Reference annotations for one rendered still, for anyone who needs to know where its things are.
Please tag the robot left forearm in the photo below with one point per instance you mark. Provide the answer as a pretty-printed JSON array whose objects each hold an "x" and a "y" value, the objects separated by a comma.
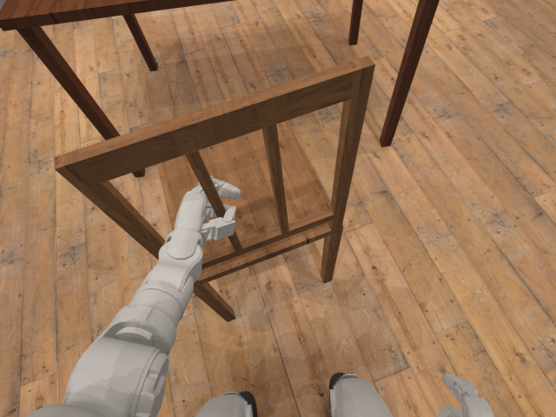
[{"x": 160, "y": 302}]

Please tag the robot right shin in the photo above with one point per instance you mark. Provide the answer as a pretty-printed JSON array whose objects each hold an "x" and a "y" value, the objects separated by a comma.
[{"x": 347, "y": 376}]

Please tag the chair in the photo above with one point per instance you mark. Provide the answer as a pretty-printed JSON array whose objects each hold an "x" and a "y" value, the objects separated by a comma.
[{"x": 249, "y": 143}]

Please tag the robot left hand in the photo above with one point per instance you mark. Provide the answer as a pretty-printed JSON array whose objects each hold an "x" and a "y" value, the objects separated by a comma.
[{"x": 194, "y": 210}]

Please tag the robot right thigh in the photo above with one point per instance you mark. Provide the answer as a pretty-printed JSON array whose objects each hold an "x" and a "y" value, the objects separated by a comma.
[{"x": 353, "y": 397}]

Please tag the table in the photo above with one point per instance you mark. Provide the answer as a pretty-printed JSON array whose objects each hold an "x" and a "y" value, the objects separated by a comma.
[{"x": 27, "y": 17}]

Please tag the robot right hand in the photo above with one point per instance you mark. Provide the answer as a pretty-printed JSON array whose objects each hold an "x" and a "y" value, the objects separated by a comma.
[{"x": 467, "y": 395}]

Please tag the robot left upper arm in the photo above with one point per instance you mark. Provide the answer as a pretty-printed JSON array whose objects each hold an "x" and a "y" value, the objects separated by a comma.
[{"x": 115, "y": 379}]

